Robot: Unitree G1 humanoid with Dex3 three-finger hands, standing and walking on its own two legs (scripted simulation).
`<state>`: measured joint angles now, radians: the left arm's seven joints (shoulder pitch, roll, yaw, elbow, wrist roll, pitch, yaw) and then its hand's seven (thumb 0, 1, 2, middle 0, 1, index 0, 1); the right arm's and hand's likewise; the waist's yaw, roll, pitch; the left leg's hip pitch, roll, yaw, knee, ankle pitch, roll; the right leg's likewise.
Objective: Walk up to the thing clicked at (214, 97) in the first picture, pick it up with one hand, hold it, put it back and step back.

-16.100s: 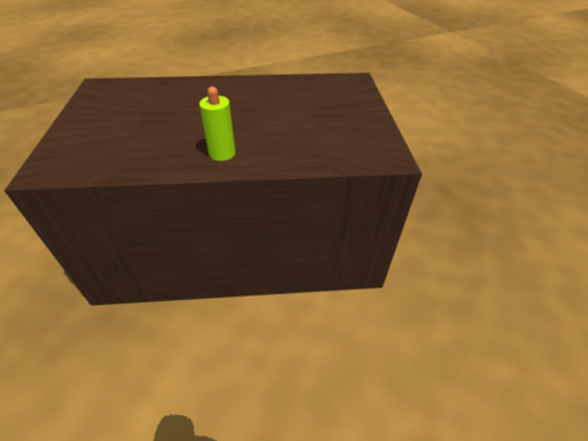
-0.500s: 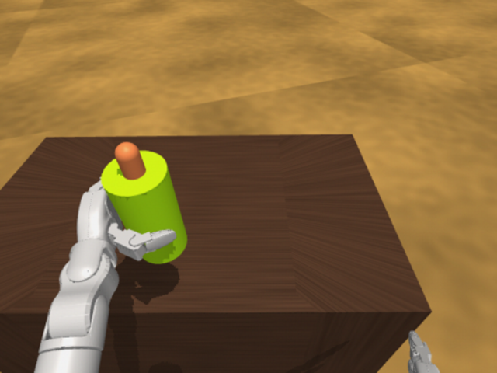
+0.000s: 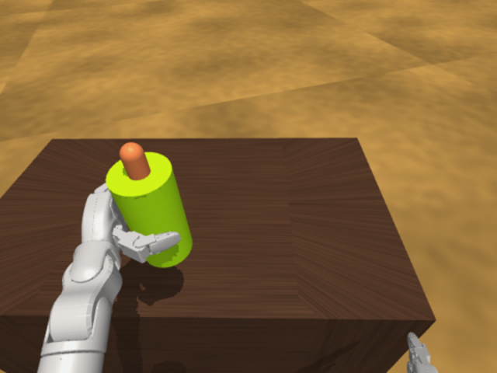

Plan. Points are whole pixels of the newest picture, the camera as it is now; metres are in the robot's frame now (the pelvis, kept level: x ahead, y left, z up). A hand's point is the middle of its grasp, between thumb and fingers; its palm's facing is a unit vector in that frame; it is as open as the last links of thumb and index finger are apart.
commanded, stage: hold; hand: left
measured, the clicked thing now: (151, 204) +0.33 +0.15 +0.17
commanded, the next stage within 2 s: crouch in 1.72 s
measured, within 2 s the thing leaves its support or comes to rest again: neither
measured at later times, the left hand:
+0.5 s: hand (151, 219) +0.32 +0.16 +0.14, palm faces +0.16 -0.99 -0.01, open 11.4 cm
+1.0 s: hand (151, 216) +0.33 +0.16 +0.14, palm faces +0.17 -0.98 +0.01, open 11.4 cm
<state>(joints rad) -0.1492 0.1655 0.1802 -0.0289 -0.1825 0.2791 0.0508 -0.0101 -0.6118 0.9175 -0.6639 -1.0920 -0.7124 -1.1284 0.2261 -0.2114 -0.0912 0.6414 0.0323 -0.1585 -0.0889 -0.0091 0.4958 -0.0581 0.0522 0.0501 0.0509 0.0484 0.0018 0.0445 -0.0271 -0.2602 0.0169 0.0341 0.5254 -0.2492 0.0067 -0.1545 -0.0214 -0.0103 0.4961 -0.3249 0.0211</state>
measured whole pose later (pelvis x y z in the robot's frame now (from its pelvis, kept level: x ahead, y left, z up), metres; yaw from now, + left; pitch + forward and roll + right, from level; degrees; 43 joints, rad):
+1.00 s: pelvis -0.01 -0.01 +0.00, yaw +0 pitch -1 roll +0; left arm -0.15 0.16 0.19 0.00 -0.19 0.27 0.04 -0.01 -0.61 0.92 -0.66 -1.11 -0.70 -1.14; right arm 0.21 -0.21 -0.09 0.66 0.03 -0.16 -0.09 -0.01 0.50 -0.06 0.05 0.05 0.05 0.05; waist 0.00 0.05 -0.02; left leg -0.24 0.02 0.03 0.49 -0.22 0.00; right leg -0.14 -0.02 -0.01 0.47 -0.30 0.01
